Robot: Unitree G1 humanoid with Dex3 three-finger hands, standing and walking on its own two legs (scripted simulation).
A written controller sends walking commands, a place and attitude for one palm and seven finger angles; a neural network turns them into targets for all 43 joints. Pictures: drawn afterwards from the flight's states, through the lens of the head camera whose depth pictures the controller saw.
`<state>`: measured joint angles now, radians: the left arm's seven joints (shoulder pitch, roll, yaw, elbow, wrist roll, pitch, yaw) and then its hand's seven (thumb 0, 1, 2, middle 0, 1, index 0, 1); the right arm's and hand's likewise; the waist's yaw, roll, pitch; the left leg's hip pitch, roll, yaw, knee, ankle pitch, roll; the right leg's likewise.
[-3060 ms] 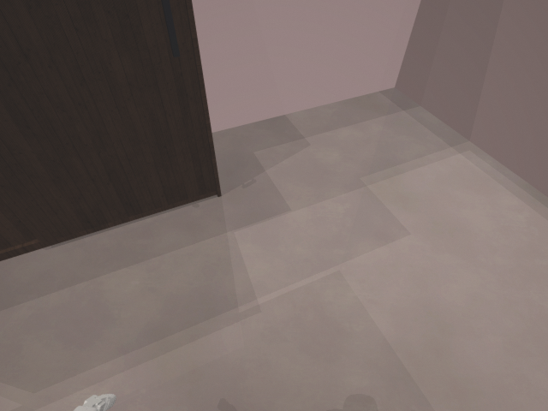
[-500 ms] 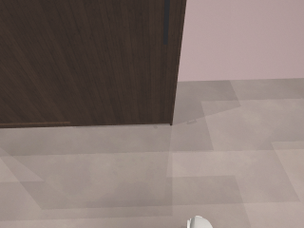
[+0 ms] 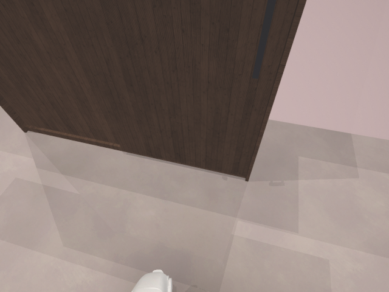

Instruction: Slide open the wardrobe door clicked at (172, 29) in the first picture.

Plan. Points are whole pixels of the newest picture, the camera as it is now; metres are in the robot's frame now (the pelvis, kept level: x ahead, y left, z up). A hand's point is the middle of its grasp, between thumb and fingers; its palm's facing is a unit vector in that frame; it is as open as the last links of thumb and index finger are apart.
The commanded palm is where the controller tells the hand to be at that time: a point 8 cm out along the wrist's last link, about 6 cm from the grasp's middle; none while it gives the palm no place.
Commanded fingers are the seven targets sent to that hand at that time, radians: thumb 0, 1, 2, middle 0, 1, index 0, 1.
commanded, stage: turn to face it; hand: right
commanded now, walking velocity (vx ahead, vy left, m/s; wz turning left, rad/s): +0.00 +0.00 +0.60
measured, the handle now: (263, 39) +0.78 -0.16 +0.11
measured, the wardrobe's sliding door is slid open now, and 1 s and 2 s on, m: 0.00 0.00 0.00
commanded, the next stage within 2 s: take the last steps up to it in 0.80 s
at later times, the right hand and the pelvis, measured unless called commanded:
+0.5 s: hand (268, 289) +0.16 -0.16 -0.18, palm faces +0.01 +0.99 -0.13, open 7.4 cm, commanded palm none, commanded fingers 0.00 -0.90 -0.90 0.20 0.30 0.20 0.30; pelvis +0.06 +0.00 -0.01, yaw +0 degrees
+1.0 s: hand out of the picture +0.02 -0.16 -0.17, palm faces +0.22 +0.95 -0.22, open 7.4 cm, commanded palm none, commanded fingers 0.00 -0.90 -0.90 0.20 0.30 0.20 0.30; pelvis +0.03 +0.03 +0.00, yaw -10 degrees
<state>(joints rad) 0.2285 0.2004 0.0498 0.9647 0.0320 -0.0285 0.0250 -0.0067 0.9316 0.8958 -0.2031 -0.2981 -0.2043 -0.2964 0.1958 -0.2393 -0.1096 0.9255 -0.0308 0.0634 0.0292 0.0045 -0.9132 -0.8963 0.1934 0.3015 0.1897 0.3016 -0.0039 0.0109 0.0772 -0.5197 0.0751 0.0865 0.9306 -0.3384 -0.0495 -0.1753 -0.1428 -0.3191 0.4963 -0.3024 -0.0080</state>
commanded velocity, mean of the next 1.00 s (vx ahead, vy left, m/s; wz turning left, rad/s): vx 0.04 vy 0.01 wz -0.24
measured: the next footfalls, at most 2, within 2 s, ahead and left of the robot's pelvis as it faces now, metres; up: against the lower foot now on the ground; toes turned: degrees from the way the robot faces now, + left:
left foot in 0.12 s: +0.10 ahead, +0.13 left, +0.00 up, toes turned +11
right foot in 0.42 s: +0.10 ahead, -0.10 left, +0.00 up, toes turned -5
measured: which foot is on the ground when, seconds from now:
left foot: up 0.00-0.10, down 0.12-0.44, up 0.46-0.74, down 0.76-1.00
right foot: down 0.00-0.12, up 0.14-0.40, down 0.42-0.76, up 0.78-1.00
